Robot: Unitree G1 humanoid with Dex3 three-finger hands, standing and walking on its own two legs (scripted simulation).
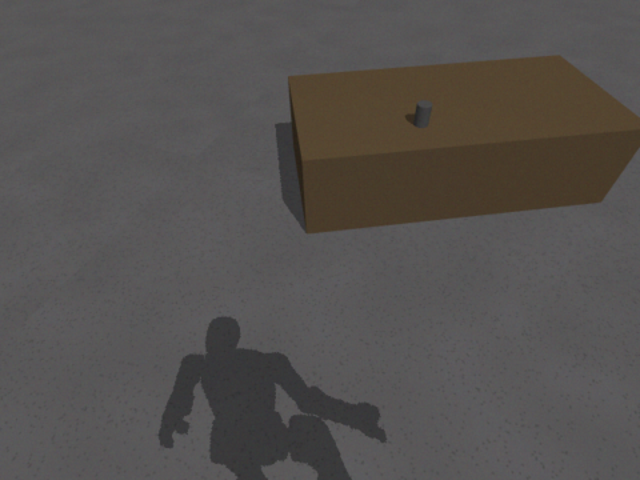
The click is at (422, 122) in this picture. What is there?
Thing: squat round
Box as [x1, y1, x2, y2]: [414, 100, 432, 127]
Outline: 421,100 417,102 414,125 418,127 425,127 428,123 432,104 429,101
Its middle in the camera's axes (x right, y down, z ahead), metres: +0.41 -0.50 +1.54
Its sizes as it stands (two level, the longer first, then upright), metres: 0.058 0.058 0.087
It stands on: a support 0.39 m high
